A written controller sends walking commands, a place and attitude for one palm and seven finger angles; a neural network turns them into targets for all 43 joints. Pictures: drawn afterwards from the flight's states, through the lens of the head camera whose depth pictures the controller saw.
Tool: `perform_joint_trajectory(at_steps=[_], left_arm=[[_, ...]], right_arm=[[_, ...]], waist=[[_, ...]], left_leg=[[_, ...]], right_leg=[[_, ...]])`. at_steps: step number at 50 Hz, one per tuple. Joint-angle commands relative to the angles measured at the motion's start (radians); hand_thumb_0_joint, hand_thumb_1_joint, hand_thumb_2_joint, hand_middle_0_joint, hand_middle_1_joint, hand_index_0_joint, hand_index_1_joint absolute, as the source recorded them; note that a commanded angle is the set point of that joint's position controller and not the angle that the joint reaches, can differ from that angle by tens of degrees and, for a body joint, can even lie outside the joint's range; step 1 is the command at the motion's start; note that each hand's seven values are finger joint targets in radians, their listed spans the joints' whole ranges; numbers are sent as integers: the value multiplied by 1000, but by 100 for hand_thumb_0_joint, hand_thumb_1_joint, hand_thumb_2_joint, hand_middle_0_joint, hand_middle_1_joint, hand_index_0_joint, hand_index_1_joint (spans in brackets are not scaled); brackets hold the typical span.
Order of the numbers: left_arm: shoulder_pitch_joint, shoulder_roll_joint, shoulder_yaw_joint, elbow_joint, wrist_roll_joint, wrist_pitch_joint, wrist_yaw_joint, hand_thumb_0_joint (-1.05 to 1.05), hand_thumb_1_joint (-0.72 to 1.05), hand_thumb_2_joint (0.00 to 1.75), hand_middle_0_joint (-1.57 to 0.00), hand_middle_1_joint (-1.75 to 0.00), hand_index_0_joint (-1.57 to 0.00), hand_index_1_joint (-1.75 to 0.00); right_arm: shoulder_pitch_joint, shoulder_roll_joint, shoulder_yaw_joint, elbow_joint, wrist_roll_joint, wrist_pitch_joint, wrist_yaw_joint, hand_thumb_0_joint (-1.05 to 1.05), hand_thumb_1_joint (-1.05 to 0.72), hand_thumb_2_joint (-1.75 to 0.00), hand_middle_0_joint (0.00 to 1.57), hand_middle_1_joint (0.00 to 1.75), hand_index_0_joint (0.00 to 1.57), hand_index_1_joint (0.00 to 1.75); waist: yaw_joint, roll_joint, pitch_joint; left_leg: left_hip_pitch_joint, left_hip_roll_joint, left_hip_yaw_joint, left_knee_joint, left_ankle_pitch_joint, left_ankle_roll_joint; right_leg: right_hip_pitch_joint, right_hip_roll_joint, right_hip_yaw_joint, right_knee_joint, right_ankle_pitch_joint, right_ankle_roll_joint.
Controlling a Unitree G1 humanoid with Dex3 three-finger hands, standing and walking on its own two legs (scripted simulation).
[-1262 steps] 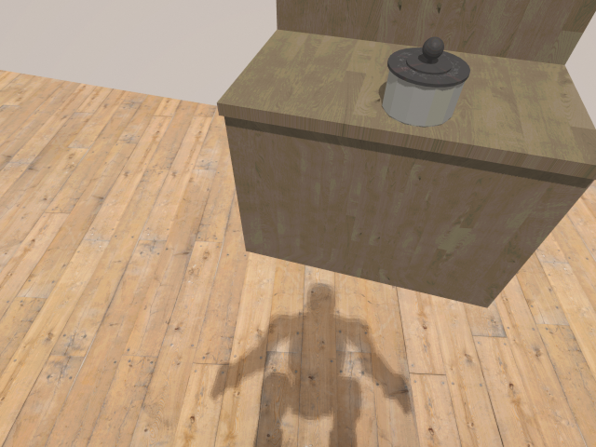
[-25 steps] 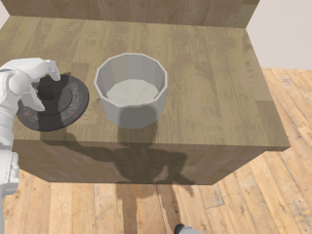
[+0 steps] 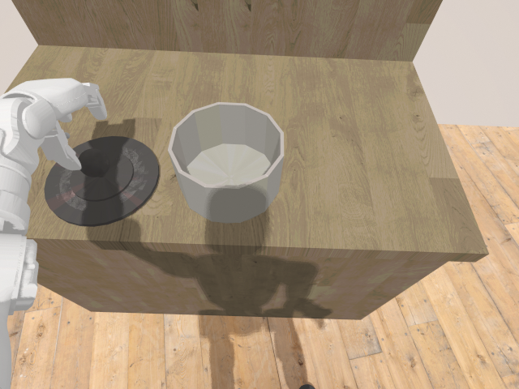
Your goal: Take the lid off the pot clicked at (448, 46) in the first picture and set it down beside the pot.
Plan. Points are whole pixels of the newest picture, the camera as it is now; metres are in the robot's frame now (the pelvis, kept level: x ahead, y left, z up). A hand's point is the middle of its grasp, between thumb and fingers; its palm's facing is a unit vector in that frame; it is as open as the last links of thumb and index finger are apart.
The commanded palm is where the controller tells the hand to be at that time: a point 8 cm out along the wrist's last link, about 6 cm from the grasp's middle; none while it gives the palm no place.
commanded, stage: raise the empty hand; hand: left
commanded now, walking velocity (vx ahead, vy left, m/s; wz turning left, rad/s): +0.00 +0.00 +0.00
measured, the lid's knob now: (94, 163) +0.49 +0.28 +0.02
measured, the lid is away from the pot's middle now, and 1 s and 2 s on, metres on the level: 0.24 0.24 0.24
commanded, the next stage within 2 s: draw the hand back to the body in 0.54 s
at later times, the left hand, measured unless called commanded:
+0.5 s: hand (42, 102) +0.49 +0.29 +0.16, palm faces -0.34 -0.06 -0.94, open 11.0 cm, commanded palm +0.49 +0.27 +0.22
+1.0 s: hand (39, 128) +0.45 +0.29 +0.14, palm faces -0.34 -0.03 -0.94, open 11.0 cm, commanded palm +0.42 +0.27 +0.21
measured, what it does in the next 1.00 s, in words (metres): stands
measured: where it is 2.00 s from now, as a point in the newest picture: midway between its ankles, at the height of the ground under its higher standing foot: outside the picture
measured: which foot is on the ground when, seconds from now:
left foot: down 0.00-1.00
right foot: down 0.00-1.00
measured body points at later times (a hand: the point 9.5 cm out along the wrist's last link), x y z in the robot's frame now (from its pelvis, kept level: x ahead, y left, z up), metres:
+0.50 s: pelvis +0.01 +0.00 +0.01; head +0.09 +0.01 +0.45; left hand +0.50 +0.29 +0.21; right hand +0.05 -0.27 -0.12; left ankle -0.05 +0.07 -0.73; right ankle +0.01 -0.18 -0.73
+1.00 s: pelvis +0.01 +0.00 +0.01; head +0.08 +0.00 +0.45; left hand +0.46 +0.29 +0.20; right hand +0.11 -0.25 -0.12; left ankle -0.05 +0.07 -0.73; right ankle +0.01 -0.18 -0.73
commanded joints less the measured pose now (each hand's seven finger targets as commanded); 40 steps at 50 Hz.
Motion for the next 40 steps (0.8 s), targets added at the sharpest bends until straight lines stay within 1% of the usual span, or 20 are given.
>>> perform_joint_trajectory(at_steps=[1, 4, 7, 11, 14, 15, 16, 18, 19, 20, 23, 25, 28, 29, 32, 33, 36, 37, 39, 40], left_arm=[[-520, 290, 74, -205, -10, 9, 26, 0, 3, 56, -32, -92, -32, -92], [-545, 309, 87, -242, -12, 9, 19, 0, 3, 56, -32, -92, -32, -92], [-501, 317, 92, -171, -14, 18, 9, 0, 3, 56, -32, -92, -32, -92], [-555, 305, 83, -276, -14, 20, 0, 0, 3, 56, -32, -92, -32, -92], [-503, 366, 130, -220, -16, 21, -6, 0, 3, 56, -32, -92, -32, -92], [-490, 312, 90, -184, -18, 28, -14, 0, 3, 56, -32, -92, -32, -92], [-503, 307, 80, -202, -22, 33, -19, 0, 3, 56, -32, -92, -32, -92], [-565, 317, 78, -284, -25, 33, -23, 0, 3, 56, -32, -92, -32, -92], [-600, 358, 109, -359, -18, 30, -21, 0, 3, 56, -32, -92, -32, -92], [-589, 340, 103, -350, -15, 31, -25, 0, 3, 56, -32, -92, -32, -92], [-486, 319, 98, -217, -35, 43, -39, 0, 3, 56, -32, -92, -32, -92], [-509, 224, 20, -216, -38, 58, -51, 0, 3, 56, -32, -92, -32, -92], [-579, 242, 28, -334, -35, 57, -54, 0, 3, 56, -32, -92, -32, -92], [-600, 309, 82, -375, -26, 53, -48, 0, 3, 56, -32, -92, -32, -92], [-531, 297, 89, -266, -32, 55, -49, 0, 3, 56, -32, -92, -32, -92], [-489, 334, 121, -263, -34, 50, -41, 0, 3, 56, -32, -92, -32, -92], [-426, 230, 61, -352, -34, 53, -44, 0, 3, 56, -32, -92, -32, -92], [-394, 241, 77, -373, -42, 56, -46, 0, 3, 56, -32, -92, -32, -92], [-383, 337, 150, -438, -51, 53, -39, 0, 3, 56, -32, -92, -32, -92], [-362, 319, 143, -417, -49, 58, -39, 0, 3, 56, -32, -92, -32, -92]], right_arm=[[97, -173, -61, -63, 1, -21, -10, 0, -90, -90, 20, 30, 20, 30], [96, -174, -65, -63, -4, -24, -7, 0, -90, -90, 20, 30, 20, 30], [92, -178, -59, -61, 4, -24, -7, 0, -90, -90, 20, 30, 20, 30], [83, -169, -67, -70, -3, -23, 3, 0, -90, -90, 20, 30, 20, 30], [81, -179, -63, -72, -1, -18, 6, 0, -90, -90, 20, 30, 20, 30], [73, -173, -62, -73, 0, -19, 6, 0, -90, -90, 20, 30, 20, 30], [70, -176, -62, -72, 3, -18, 8, 0, -90, -90, 20, 30, 20, 30], [65, -179, -69, -73, -1, -16, 12, 0, -90, -90, 20, 30, 20, 30], [64, -173, -70, -83, -3, -16, 15, 0, -90, -90, 20, 30, 20, 30], [59, -166, -70, -85, -7, -22, 16, 0, -90, -90, 20, 30, 20, 30], [66, -177, -65, -73, 1, -22, 20, 0, -90, -90, 20, 30, 20, 30], [47, -171, -62, -72, 5, -18, 26, 0, -90, -90, 20, 30, 20, 30], [37, -174, -72, -80, -4, -15, 33, 0, -90, -90, 20, 30, 20, 30], [48, -171, -71, -85, -7, -14, 35, 0, -90, -90, 20, 30, 20, 30], [43, -168, -62, -85, -4, -19, 28, 0, -90, -90, 20, 30, 20, 30], [43, -178, -66, -88, -4, -17, 32, 0, -90, -90, 20, 30, 20, 30], [-1, -156, -63, -121, -2, -20, 46, 0, -90, -90, 20, 30, 20, 30], [-5, -159, -63, -126, -3, -22, 50, 0, -90, -90, 20, 30, 20, 30], [-15, -167, -59, -140, -4, -20, 54, 0, -90, -90, 20, 30, 20, 30], [-28, -162, -57, -145, -1, -22, 51, 0, -90, -90, 20, 30, 20, 30]], waist=[[-15, 85, -408], [-12, 90, -442], [-8, 48, -389], [-5, 111, -452], [2, 69, -425], [-4, 45, -391], [-3, 38, -386], [0, 103, -426], [1, 127, -476], [0, 150, -478], [-1, 57, -397], [-6, 52, -344], [-4, 99, -413], [1, 103, -462], [5, 43, -412], [18, 42, -418], [23, 75, -413], [28, 64, -419], [42, 59, -446], [39, 53, -419]], left_leg=[[284, 9, -49, -43, 613, -21], [319, 12, -54, -45, 657, -24], [265, 9, -46, -56, 612, -17], [354, 14, -64, -54, 757, -29], [308, 8, -54, -64, 711, -20], [287, 7, -49, -67, 684, -15], [283, 9, -48, -75, 665, -14], [339, 10, -57, -68, 745, -22], [385, 11, -69, -67, 798, -26], [403, 10, -75, -64, 826, -27], [335, 9, -63, -73, 764, -22], [313, 11, -54, -83, 699, -21], [384, 10, -73, -61, 815, -30], [408, 10, -84, -64, 844, -34], [340, 5, -66, -75, 762, -20], [329, 5, -64, -74, 776, -23], [376, 15, -81, -73, 859, -32], [378, 16, -76, -71, 846, -28], [363, 10, -77, -85, 821, -22], [345, 8, -76, -86, 804, -19]], right_leg=[[172, 84, -57, -1, 287, -89], [193, 84, -54, -7, 309, -86], [208, 82, -58, -13, 311, -86], [222, 86, -57, -18, 353, -86], [254, 84, -54, -23, 366, -85], [248, 83, -59, -29, 361, -84], [254, 83, -58, -33, 359, -82], [249, 81, -58, -29, 374, -87], [263, 87, -51, -30, 385, -85], [256, 87, -54, -32, 382, -85], [256, 82, -58, -42, 375, -82], [223, 82, -67, -45, 338, -81], [212, 85, -60, -32, 362, -84], [238, 91, -56, -29, 372, -83], [269, 84, -60, -34, 381, -81], [281, 78, -58, -27, 395, -85], [253, 81, -61, -23, 374, -81], [262, 80, -59, -27, 373, -78], [317, 77, -52, -27, 393, -80], [317, 73, -57, -28, 391, -80]])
